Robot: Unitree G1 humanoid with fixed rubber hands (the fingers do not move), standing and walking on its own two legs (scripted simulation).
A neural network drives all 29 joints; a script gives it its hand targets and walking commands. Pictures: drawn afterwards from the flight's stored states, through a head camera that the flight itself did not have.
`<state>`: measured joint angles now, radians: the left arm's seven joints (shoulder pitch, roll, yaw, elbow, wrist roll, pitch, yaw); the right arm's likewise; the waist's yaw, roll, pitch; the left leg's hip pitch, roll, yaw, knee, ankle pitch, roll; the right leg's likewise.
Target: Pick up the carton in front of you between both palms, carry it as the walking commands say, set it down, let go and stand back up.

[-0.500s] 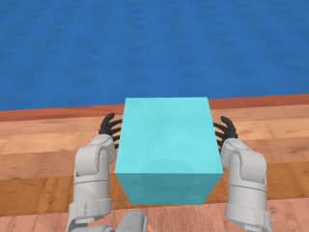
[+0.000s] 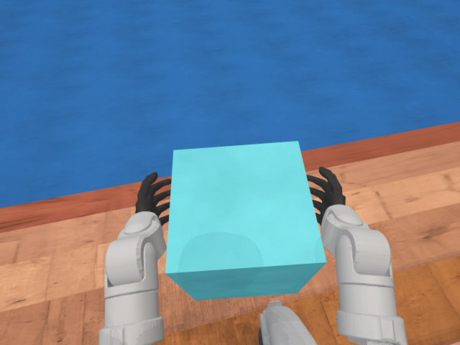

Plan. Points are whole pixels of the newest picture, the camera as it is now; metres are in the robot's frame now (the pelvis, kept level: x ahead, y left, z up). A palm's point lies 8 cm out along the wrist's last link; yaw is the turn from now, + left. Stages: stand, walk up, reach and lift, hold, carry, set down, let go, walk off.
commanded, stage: carry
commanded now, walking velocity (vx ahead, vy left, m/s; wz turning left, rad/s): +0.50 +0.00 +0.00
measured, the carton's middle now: (241, 229) +0.32 -0.03 +0.00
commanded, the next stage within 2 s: none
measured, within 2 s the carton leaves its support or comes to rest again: neither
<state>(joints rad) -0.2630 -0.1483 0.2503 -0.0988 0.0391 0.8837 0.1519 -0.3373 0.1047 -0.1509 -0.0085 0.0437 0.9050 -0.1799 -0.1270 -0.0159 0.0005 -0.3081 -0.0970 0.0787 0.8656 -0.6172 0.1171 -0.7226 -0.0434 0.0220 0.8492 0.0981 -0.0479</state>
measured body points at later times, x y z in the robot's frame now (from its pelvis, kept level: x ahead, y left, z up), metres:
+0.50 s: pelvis +0.38 -0.02 -0.15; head +0.41 -0.03 +0.29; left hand +0.71 +0.14 -0.08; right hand +0.71 -0.16 -0.10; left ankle +0.53 +0.06 -0.87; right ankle +0.23 -0.09 -0.80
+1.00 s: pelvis +0.77 -0.04 -0.33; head +0.77 -0.04 +0.12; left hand +1.10 +0.12 -0.24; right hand +1.11 -0.19 -0.24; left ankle +0.60 +0.06 -0.86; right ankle +0.84 -0.10 -1.04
